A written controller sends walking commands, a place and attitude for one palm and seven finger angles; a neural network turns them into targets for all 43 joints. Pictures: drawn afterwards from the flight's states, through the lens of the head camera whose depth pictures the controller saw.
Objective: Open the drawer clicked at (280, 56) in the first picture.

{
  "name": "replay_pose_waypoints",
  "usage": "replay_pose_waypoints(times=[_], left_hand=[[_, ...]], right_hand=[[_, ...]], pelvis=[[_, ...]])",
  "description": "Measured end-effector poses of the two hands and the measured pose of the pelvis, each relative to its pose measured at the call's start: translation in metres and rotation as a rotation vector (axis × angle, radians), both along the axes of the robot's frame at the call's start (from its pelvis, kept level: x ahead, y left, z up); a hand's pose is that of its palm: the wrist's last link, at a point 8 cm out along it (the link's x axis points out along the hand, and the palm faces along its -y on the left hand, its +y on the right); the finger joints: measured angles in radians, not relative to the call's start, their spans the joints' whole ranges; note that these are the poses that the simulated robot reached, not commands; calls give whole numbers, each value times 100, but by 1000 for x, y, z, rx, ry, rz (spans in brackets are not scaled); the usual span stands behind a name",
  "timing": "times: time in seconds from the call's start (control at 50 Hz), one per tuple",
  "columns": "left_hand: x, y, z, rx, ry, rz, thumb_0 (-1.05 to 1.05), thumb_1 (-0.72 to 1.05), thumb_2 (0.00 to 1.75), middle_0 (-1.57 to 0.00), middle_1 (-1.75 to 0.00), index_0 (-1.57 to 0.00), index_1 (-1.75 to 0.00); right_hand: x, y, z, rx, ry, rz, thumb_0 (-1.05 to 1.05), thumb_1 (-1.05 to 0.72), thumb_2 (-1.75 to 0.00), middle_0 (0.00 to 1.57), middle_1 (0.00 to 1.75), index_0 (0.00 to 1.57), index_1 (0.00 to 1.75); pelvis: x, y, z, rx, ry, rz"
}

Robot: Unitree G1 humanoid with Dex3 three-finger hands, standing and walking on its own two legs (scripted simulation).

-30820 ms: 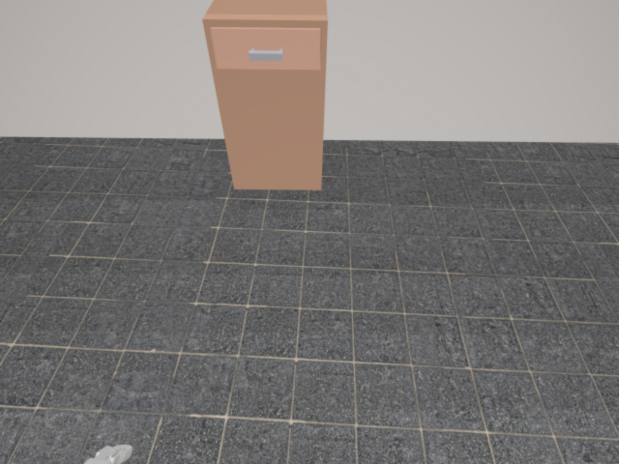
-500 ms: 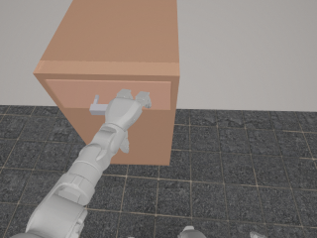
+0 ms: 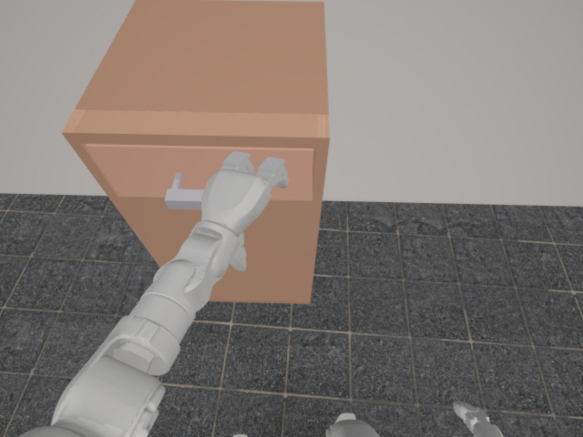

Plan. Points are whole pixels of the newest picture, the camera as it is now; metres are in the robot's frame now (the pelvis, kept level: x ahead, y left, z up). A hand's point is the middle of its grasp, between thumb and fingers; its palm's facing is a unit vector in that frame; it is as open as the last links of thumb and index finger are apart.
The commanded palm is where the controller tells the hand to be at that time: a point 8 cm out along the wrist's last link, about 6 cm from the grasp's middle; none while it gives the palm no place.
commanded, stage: re-aim the fingers above the handle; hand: left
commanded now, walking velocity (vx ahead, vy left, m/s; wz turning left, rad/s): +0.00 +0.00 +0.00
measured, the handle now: (204, 189) +0.53 +0.16 -0.04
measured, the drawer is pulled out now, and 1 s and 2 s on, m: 0.00 0.00 0.00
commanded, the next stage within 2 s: lower the fingers behind the handle in 0.14 s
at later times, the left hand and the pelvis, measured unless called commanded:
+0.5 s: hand (234, 222) +0.43 +0.09 +0.00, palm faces -0.03 -0.17 -0.99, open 13.8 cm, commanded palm +0.41 +0.15 +0.05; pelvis +0.00 +0.00 +0.00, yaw +0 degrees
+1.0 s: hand (211, 225) +0.44 +0.13 -0.02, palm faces -0.01 -0.07 -1.00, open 14.0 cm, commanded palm +0.42 +0.15 +0.01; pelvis -0.01 -0.01 -0.02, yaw +0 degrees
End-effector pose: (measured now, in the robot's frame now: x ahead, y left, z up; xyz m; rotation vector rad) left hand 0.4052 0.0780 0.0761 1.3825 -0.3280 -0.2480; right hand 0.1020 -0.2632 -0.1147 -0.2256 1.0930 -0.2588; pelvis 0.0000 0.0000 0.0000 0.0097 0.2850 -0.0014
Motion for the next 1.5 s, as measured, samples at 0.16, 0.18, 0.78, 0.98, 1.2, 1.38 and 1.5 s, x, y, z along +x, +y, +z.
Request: replay_pose_waypoints(times=[0.16, 0.18, 0.78, 0.98, 1.2, 1.38, 1.5], left_hand=[[33, 84, 16, 260, -120, 472, 0, -48, 30, -31, -119, -32, -120], [32, 99, 12, 303, -52, 545, 0, -48, 30, -31, -119, -31, -120], [10, 95, -39, 188, 194, 556, 0, -48, 30, -32, -120, -24, -118], [14, 57, -44, 112, 81, 212, 0, -49, 30, -33, -124, -29, -119], [21, 53, -57, 184, -59, 373, 0, -49, 30, -31, -129, -32, -125], [39, 55, -45, 232, 121, 420, 0, -49, 30, -31, -124, -29, -129], [35, 64, -48, 198, 101, 333, 0, -49, 30, -26, -127, -27, -122]], right_hand=[[-16, 14, -22, 111, 78, -24, 1, -91, -90, 20, 30, 20, 29], [-20, 17, -23, 130, 95, -34, 1, -91, -90, 20, 30, 20, 29], [-47, 18, -33, 138, 167, -54, 1, -91, -90, 20, 30, 20, 30], [-45, -8, -28, 22, 107, -17, 1, -91, -90, 21, 30, 20, 30], [-68, -4, -52, 78, 175, -30, 1, -91, -90, 20, 30, 20, 29], [-98, 1, -46, 89, 178, -82, 1, -91, -90, 20, 30, 20, 30], [-115, -9, -51, 54, 191, -83, 1, -91, -90, 21, 30, 20, 30]], pelvis=[[-8, -2, -1, 20, 23, -49], [-8, -3, 2, 19, 23, -50], [-9, -5, -4, 7, 47, -15], [-10, -7, -21, -2, 85, -1], [-27, -8, -33, 9, 125, -12], [-32, -11, -28, 18, 110, -26], [-34, -11, -38, 19, 131, -28]])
